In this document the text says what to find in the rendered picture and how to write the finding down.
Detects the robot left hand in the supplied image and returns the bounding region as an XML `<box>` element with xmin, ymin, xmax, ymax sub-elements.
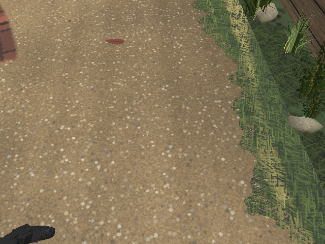
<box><xmin>0</xmin><ymin>224</ymin><xmax>55</xmax><ymax>244</ymax></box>

